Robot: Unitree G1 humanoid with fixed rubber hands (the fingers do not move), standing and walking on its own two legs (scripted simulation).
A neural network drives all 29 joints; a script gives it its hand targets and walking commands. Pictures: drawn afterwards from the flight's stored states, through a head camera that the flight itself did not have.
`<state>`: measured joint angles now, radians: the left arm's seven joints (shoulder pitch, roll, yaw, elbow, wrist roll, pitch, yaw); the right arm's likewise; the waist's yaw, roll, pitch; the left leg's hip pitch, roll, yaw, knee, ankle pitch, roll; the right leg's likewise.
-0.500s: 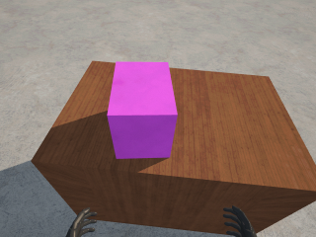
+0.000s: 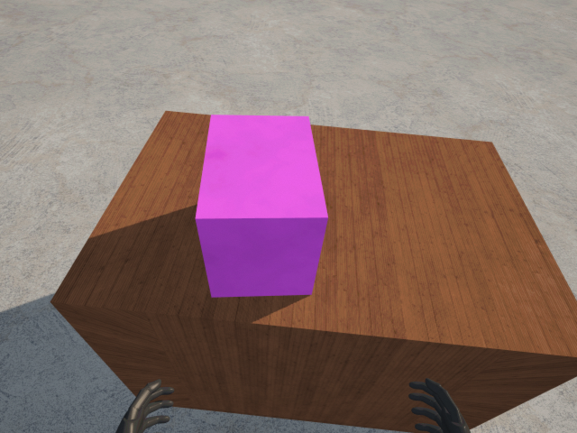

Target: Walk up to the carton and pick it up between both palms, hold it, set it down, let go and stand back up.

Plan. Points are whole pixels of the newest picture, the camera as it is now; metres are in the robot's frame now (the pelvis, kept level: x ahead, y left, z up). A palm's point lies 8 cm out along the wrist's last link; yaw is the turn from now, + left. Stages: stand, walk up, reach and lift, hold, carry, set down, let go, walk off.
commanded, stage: let go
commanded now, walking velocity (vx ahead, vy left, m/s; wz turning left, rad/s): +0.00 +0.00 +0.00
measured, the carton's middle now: (261, 204) +0.53 +0.05 -0.01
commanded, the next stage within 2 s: stand in 0.04 s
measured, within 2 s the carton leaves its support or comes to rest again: neither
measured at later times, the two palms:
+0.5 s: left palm out of the picture +0.04 +0.26 -0.13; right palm out of the picture +0.03 -0.24 -0.13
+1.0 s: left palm out of the picture -0.05 +0.24 -0.15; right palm out of the picture -0.06 -0.19 -0.14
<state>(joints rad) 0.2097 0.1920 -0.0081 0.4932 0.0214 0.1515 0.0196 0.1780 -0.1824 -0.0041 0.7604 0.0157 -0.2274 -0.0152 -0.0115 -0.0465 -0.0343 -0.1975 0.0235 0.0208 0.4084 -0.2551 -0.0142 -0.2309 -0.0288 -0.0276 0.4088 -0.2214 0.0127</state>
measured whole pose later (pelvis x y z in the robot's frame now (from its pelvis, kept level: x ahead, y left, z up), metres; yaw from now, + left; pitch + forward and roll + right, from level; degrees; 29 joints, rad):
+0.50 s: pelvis +0.00 +0.02 +0.00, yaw -1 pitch +0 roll -1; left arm 0.38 0.21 0.03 0.81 0.02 -0.03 0.03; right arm 0.32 -0.20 -0.06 0.95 -0.03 -0.01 0.00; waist 0.01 -0.03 -0.02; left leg -0.16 0.02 0.04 0.47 -0.31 0.01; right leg -0.19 -0.04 -0.01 0.45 -0.25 0.04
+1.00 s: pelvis -0.01 +0.03 +0.00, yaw -1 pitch -2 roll +0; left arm 0.40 0.14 -0.01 1.09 0.01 -0.01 0.04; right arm 0.37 -0.13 -0.03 1.11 -0.01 0.00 -0.02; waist 0.00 -0.03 0.00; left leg -0.13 -0.01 0.06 0.43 -0.26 0.03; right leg -0.17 -0.06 0.01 0.41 -0.21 0.06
